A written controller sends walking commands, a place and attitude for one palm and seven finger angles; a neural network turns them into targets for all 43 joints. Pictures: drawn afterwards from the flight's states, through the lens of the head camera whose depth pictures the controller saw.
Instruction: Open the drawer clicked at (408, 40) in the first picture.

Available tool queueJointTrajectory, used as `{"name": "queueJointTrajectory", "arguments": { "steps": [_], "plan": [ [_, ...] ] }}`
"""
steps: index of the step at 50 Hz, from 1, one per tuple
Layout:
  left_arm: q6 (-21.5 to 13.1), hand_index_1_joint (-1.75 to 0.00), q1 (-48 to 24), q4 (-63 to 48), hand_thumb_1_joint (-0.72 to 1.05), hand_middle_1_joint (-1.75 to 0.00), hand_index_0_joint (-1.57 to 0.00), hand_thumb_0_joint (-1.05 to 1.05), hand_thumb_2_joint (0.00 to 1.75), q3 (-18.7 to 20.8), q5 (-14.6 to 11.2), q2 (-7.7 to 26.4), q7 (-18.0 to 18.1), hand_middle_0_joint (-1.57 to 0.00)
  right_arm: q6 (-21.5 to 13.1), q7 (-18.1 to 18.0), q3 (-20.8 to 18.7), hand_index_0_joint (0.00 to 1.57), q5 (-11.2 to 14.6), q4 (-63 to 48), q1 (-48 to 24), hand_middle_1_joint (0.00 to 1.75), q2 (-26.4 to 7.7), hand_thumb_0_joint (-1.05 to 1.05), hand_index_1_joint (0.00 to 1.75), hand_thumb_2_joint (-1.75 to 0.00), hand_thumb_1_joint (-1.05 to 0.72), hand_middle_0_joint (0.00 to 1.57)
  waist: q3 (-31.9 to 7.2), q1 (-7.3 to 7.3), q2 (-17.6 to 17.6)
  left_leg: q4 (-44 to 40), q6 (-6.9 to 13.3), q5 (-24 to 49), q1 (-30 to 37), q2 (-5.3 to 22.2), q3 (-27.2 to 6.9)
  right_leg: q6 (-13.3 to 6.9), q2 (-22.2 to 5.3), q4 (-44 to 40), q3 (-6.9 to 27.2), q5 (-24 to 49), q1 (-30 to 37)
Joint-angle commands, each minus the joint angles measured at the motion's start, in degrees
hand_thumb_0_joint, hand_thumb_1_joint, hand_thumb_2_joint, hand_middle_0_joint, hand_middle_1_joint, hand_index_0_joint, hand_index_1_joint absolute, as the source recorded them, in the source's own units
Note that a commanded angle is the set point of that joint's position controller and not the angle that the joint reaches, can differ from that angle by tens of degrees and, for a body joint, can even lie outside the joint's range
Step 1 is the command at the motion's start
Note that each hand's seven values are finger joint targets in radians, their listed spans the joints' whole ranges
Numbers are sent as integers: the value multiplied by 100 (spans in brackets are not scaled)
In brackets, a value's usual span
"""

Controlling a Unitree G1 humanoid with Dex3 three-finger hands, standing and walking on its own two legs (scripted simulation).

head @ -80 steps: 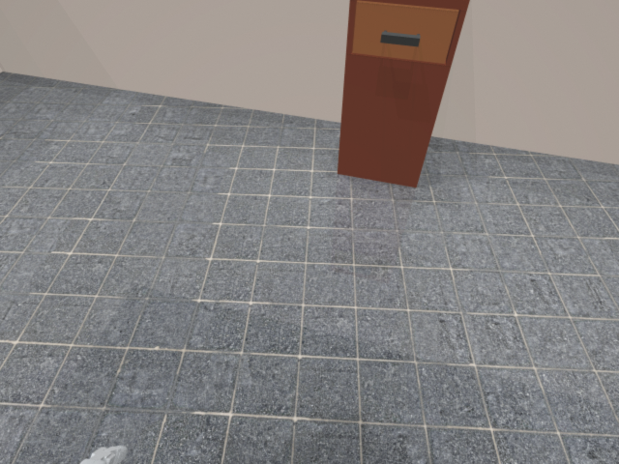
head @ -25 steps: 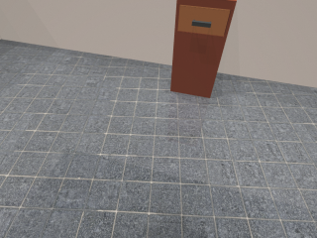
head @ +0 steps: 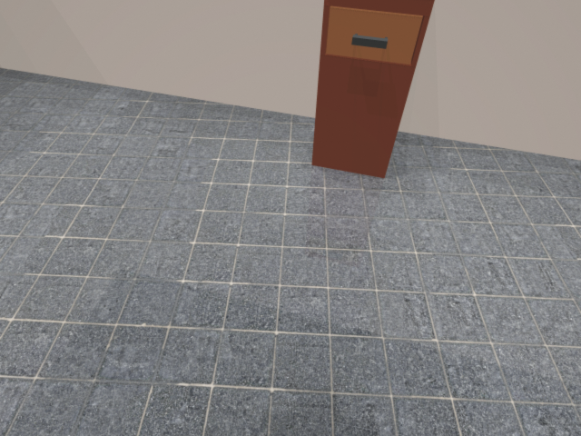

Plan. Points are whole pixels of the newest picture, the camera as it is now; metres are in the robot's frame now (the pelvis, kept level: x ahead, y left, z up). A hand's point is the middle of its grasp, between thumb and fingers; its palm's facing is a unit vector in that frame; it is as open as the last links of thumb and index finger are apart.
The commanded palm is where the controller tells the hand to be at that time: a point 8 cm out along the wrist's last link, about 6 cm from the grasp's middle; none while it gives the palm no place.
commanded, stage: walk to a spot facing it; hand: left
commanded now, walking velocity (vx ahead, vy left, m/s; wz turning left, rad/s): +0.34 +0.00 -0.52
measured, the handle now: (370, 39) +1.53 -0.22 -0.07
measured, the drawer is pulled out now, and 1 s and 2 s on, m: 0.00 0.00 0.00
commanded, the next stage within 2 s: turn to face it in 1.78 s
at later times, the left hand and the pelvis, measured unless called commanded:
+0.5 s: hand out of the picture +0.05 +0.15 -0.17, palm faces -0.08 -0.98 -0.15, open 7.4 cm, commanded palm none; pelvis +0.12 -0.02 -0.01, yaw -10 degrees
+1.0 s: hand (242, 261) +0.49 +0.14 -0.16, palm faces -0.37 -0.90 -0.22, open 7.4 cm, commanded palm none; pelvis +0.32 -0.01 +0.00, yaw -23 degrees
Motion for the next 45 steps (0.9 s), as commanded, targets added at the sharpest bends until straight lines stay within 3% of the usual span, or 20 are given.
{"name": "queueJointTrajectory", "arguments": {
  "steps": [1,5,8,10,11,12,13,14,15,17,21,28,30,31,32,33,34,36,39,45],
  "plan": [
    [81,-30,298,-256,90,-30,-20,0,90,166,53,530,4,-20,-5,-12,-122,20,-38,-240,360,30,-503,0,30,-90,-90,20,-38,-60,-30,-145,152,-1313,-72,552,-300,-161,-493,-327,802,-1502,-579],
    [90,-30,574,-518,90,-30,-20,0,90,285,94,422,-119,-20,-19,-16,-290,20,-47,-455,555,30,-728,0,30,-90,-90,20,542,-51,256,-259,444,-2576,-325,921,-670,-274,-118,404,734,-2052,-1422],
    [-29,-30,693,-709,90,-30,-20,0,90,324,84,42,-175,-20,-135,-49,-424,20,-23,-527,899,30,-849,0,30,-90,-90,20,400,-121,931,-510,889,-2129,191,1681,-1262,-170,164,1700,-36,-1275,-1897],
    [-93,-30,652,-784,90,-30,-20,0,90,360,89,-71,-203,-20,-185,-46,-449,20,-20,-534,977,30,-704,0,30,-90,-90,20,365,-106,821,-176,967,-1123,89,1801,-940,-121,-38,1661,-239,-1391,-1650],
    [-132,-30,986,-697,90,-30,-20,0,90,391,96,-143,-207,-20,-193,-55,-421,20,-26,-569,867,30,-615,0,30,-90,-90,20,297,96,670,468,783,-660,-333,1583,-524,-159,-56,1112,-271,-1103,-940],
    [-182,-30,1620,-486,90,-30,-20,0,90,451,119,-17,-179,-20,-200,-46,-381,20,-20,-640,662,30,-397,0,30,-90,-90,20,148,387,12,1657,429,-556,-1164,1061,136,-353,-276,404,365,-769,134],
    [-268,-30,2473,-227,90,-30,-20,0,90,594,138,584,-79,-20,-254,-10,-289,20,23,-948,314,30,52,0,30,-90,-90,20,71,661,-1966,3594,28,-1516,-2939,226,998,-901,-1619,-501,2648,-59,1343],
    [-316,-30,2981,-68,90,-30,-20,0,90,568,29,589,10,-20,-313,-4,-281,20,-19,-1168,-241,30,-75,0,30,-90,-90,20,243,843,-1692,4223,40,-2157,-3507,223,379,-1229,-2000,-728,3492,1108,1373],
    [-314,-30,2915,-45,90,-30,-20,0,90,531,52,438,70,-20,-332,-6,-300,20,-15,-1182,-431,30,18,0,30,-90,-90,20,414,743,-968,4608,23,-1994,-3771,407,177,-1526,-2106,-592,3392,1557,1361],
    [-322,-30,2460,-189,90,-30,-20,0,90,467,110,144,107,-20,-318,22,-307,20,-38,-1097,-268,30,185,0,30,-90,-90,20,441,403,-350,4567,-49,-1460,-3703,620,110,-1496,-1840,-515,2614,1264,1120],
    [-396,-30,2090,-234,90,-30,-20,0,90,429,119,-59,112,-20,-184,127,-363,20,-9,-1051,-32,30,469,0,30,-90,-90,20,443,72,-568,3876,-161,-578,-3061,579,323,-1215,-1378,-917,1727,888,263],
    [-380,-30,1983,-109,90,-30,-20,0,90,500,120,-63,131,-20,-294,203,-374,20,42,-1282,-329,30,592,0,30,-90,-90,20,511,79,-866,1936,3,-78,-1682,318,559,-840,-1076,-733,1238,1170,-124],
    [-377,-30,1792,-112,90,-30,-20,0,90,550,98,-27,128,-20,-359,108,-438,20,13,-1010,567,30,420,0,30,-90,-90,20,87,-335,-568,1181,66,197,-298,131,634,-686,-831,256,991,1763,-320],
    [-368,-30,1822,-143,90,-30,-20,0,90,557,75,-148,101,-20,-384,18,-499,20,-13,-750,1396,30,154,0,30,-90,-90,20,-361,-617,-187,981,128,137,841,276,490,-576,-567,1363,847,1794,-678],
    [-330,-30,2110,-211,90,-30,-20,0,90,558,12,-474,39,-20,-410,-55,-651,20,-110,-574,2165,30,-454,0,30,-90,-90,20,-1032,-799,1092,638,496,-462,2034,1599,-1216,-369,9,3056,317,134,-1686],
    [-362,-30,2078,-391,90,-30,-20,0,90,496,14,-683,-8,-20,-385,-53,-673,20,-98,-525,2539,30,-762,0,30,-90,-90,20,-1152,-748,1893,-469,958,-994,2005,2727,-2901,-245,385,4721,-18,-2056,-2444],
    [-344,-30,1845,-455,90,-30,-20,0,90,485,60,-599,17,-20,-342,-65,-612,20,-56,-588,2011,30,-531,0,30,-90,-90,20,-910,-609,1419,-885,1074,-2275,1271,2844,-2974,-307,44,5422,243,-1905,-2688],
    [-260,-30,1193,-539,90,-30,-20,0,90,503,129,-639,-83,-20,-364,-63,-486,20,-66,-798,1191,30,140,0,30,-90,-90,20,307,-339,768,-1133,970,-2523,-274,2421,-2058,-265,-486,5590,124,-1081,-2960],
    [-57,-30,1438,-521,90,-30,-20,0,90,512,168,-841,-167,-20,-469,-89,-398,20,-72,-758,912,30,428,0,30,-90,-90,20,246,72,752,-1077,755,-1321,-1014,1893,-485,-163,-673,4866,-22,-617,-2343],
    [20,-30,491,-958,90,-30,-20,0,90,525,170,-770,-248,-20,-494,-51,-502,20,-94,-644,1179,30,250,0,30,-90,-90,20,356,-49,525,-1246,883,-644,-583,1876,320,3,-806,2817,-344,-96,-2227]
  ]
}}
